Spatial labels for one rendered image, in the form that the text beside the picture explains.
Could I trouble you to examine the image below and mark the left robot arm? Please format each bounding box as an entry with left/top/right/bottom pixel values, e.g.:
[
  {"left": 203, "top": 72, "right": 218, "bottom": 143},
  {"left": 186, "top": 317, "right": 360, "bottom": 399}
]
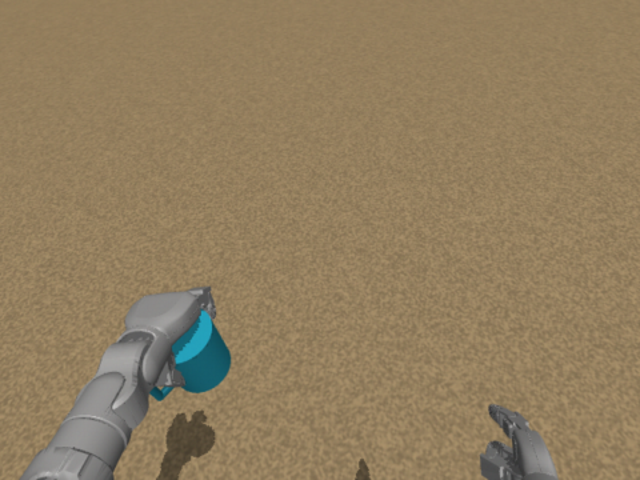
[{"left": 19, "top": 325, "right": 171, "bottom": 480}]

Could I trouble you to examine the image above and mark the mug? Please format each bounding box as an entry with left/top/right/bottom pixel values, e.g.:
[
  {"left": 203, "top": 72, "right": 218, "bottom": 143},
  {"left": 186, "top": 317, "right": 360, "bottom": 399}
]
[{"left": 150, "top": 309, "right": 231, "bottom": 401}]

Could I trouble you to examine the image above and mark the right robot hand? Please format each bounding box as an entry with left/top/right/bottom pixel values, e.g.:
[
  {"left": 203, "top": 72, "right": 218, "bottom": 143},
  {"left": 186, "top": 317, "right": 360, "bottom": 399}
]
[{"left": 480, "top": 404, "right": 558, "bottom": 480}]

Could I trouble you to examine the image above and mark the left robot hand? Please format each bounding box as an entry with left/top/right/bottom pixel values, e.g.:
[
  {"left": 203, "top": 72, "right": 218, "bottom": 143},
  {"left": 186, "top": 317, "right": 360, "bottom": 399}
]
[{"left": 125, "top": 286, "right": 216, "bottom": 387}]

